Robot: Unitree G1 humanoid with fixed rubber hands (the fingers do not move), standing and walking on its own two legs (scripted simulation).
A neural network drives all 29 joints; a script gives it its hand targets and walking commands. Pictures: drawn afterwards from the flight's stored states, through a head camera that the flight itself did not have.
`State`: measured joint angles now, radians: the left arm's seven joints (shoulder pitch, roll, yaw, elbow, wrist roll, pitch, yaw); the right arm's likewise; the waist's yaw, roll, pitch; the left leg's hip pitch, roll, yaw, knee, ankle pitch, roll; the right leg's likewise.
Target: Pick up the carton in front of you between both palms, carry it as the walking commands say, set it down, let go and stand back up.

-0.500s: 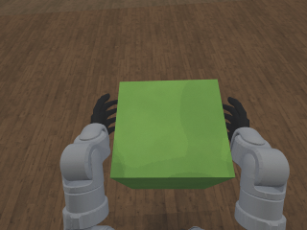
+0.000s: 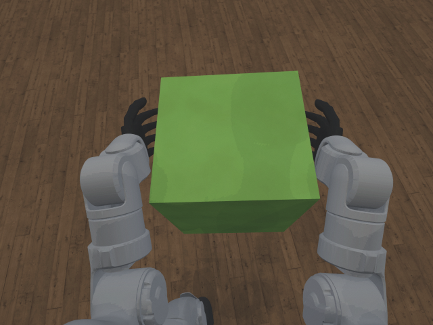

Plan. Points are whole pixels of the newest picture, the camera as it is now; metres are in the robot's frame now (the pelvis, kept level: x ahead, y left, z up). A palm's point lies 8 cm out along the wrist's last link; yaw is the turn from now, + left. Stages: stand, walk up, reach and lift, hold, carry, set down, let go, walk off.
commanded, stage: carry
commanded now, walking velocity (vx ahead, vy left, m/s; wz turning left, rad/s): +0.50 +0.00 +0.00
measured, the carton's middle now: (231, 166) +0.37 -0.01 +0.07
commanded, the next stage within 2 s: none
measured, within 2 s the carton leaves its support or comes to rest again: neither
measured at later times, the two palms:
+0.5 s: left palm (150, 17) +0.66 +0.15 +0.19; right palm (291, 8) +0.70 -0.15 +0.18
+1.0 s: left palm out of the picture +1.00 +0.12 +0.21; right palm out of the picture +0.97 -0.18 +0.20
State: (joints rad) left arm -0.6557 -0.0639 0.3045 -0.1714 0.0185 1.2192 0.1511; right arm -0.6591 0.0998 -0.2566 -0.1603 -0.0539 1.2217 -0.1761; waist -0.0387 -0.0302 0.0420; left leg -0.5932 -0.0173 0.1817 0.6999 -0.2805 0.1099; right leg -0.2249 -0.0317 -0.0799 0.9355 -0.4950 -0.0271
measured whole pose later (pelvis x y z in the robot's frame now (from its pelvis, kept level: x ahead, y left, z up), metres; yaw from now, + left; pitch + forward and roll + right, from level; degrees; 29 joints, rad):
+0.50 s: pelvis +0.33 -0.04 +0.04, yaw +2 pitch +5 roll +0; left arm -0.66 -0.07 0.27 -0.12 0.03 1.25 0.17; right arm -0.65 0.07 -0.29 -0.13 -0.04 1.27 -0.17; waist 0.09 0.00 0.00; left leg -0.50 -0.02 0.01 1.32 -0.42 0.06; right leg -0.46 0.03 -0.13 0.60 -0.31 -0.07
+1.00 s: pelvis +0.63 +0.00 +0.08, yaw +0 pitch +5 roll +0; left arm -0.65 -0.11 0.33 -0.16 0.06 1.23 0.14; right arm -0.63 0.07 -0.26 -0.13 -0.01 1.22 -0.19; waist -0.10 0.00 0.02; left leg -0.40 -0.02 0.12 0.54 -0.33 0.09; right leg -0.63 0.01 -0.02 1.26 -0.42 -0.04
